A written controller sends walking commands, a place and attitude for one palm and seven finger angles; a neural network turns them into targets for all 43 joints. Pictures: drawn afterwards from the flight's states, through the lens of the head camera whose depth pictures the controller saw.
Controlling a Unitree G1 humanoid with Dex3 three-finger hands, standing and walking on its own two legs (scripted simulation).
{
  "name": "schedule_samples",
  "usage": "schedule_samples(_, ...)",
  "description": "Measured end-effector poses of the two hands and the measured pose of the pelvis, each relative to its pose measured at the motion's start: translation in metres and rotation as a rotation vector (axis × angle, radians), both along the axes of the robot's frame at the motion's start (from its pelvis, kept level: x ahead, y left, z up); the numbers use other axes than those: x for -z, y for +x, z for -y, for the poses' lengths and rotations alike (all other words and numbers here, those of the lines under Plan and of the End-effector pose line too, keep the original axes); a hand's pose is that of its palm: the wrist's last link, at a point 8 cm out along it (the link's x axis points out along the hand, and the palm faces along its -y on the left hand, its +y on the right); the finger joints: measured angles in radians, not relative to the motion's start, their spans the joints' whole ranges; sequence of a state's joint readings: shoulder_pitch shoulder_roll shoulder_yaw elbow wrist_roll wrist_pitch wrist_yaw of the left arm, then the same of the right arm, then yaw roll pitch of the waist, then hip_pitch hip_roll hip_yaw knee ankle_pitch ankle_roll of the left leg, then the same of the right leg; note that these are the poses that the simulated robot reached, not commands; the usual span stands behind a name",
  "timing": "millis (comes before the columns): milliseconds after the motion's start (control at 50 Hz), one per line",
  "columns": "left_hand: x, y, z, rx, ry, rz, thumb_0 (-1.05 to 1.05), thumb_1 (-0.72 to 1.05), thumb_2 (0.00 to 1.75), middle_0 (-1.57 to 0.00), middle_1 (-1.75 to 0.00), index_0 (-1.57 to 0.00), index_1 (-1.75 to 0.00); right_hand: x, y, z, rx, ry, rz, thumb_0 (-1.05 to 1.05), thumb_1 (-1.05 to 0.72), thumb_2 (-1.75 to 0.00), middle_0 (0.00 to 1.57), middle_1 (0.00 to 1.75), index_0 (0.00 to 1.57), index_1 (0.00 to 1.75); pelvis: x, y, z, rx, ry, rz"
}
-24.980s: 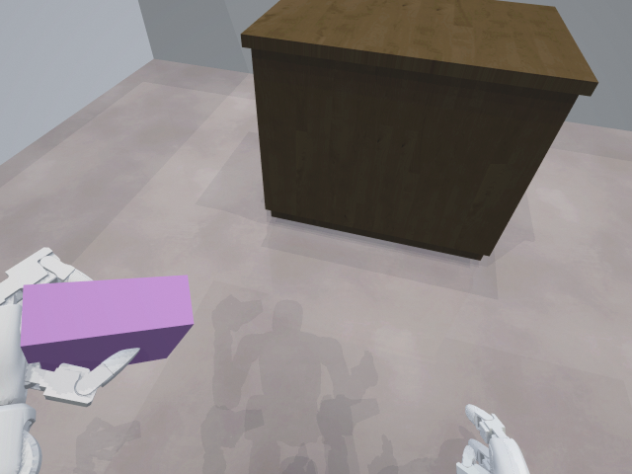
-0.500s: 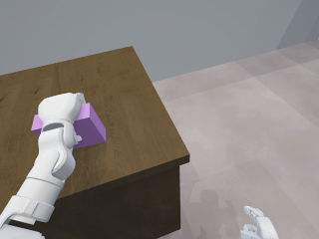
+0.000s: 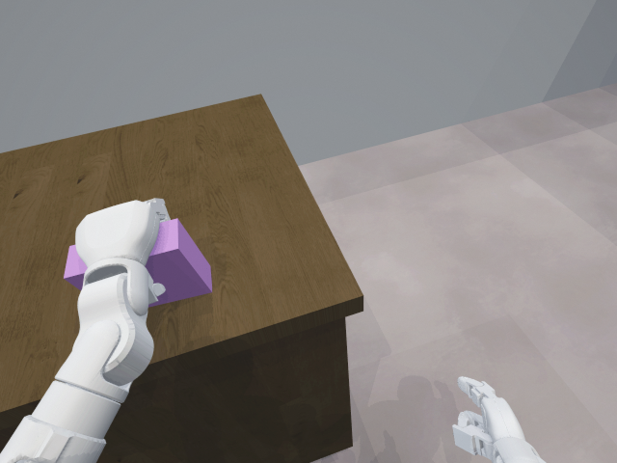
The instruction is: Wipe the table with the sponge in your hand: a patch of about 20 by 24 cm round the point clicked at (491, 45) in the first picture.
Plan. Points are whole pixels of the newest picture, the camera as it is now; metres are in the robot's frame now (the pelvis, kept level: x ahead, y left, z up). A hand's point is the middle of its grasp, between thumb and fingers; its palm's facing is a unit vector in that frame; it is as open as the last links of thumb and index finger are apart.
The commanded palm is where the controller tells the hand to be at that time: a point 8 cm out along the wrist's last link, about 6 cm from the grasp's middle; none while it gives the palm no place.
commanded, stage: slide across to the third lane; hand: left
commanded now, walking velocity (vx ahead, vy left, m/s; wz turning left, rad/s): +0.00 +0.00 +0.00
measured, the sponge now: (153, 278) +0.31 +0.27 +0.09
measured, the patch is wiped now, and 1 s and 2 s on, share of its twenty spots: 0.75 0.80 0.95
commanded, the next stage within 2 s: wipe forward along the third lane in 0.54 s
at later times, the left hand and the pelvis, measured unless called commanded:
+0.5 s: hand (187, 240) +0.33 +0.21 +0.15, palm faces +0.09 -0.05 -0.99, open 8.9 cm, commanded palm +0.30 +0.21 +0.20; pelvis -0.01 +0.00 +0.00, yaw +1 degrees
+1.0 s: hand (198, 223) +0.37 +0.21 +0.14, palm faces +0.04 -0.03 -1.00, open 8.9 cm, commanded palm +0.34 +0.22 +0.18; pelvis -0.01 -0.01 +0.00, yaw +0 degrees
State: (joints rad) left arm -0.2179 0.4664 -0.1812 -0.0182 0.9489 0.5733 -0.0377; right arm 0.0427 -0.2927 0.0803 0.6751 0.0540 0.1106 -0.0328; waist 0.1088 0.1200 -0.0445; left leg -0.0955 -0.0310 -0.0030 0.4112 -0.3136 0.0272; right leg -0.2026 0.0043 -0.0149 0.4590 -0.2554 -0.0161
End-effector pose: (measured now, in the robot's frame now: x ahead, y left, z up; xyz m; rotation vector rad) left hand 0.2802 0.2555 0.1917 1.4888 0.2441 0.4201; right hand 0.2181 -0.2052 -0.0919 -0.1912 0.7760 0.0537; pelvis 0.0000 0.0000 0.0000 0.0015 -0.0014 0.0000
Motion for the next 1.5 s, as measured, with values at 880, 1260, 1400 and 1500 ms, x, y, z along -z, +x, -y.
schedule_samples(880,-0.005,0.053,0.06,0.051,-0.008,-0.054,-0.01,-0.45,1.11,-0.83,-1.46,-0.87,-1.43,-0.006,-0.002,-0.006,-0.02,0.003,-0.005,0.01,-0.91,-0.9,0.2,0.3,0.2,0.3,-0.002,-0.01,0.005,-0.001,0.008,-0.002)
schedule_samples(1260,-0.002,0.086,0.046,0.063,0.023,-0.11,-0.01,-0.46,1.13,-0.84,-1.45,-0.88,-1.42,0.021,-0.067,0.05,0.123,-0.092,-0.16,0.01,-0.91,-0.9,0.2,0.3,0.2,0.3,-0.002,-0.01,0.015,0.001,0.009,-0.04)
schedule_samples(1400,-0.002,0.095,0.044,0.059,0.028,-0.123,-0.01,-0.47,1.14,-0.84,-1.45,-0.88,-1.42,0.024,-0.08,0.054,0.148,-0.095,-0.181,0.01,-0.91,-0.9,0.2,0.3,0.2,0.3,-0.001,-0.014,0.018,0.001,0.01,-0.052)
schedule_samples(1500,-0.002,0.104,0.041,0.057,0.037,-0.144,-0.01,-0.48,1.14,-0.84,-1.45,-0.88,-1.43,0.025,-0.088,0.057,0.162,-0.101,-0.189,0.01,-0.91,-0.9,0.2,0.3,0.2,0.3,-0.001,-0.018,0.02,-0.001,0.01,-0.063)
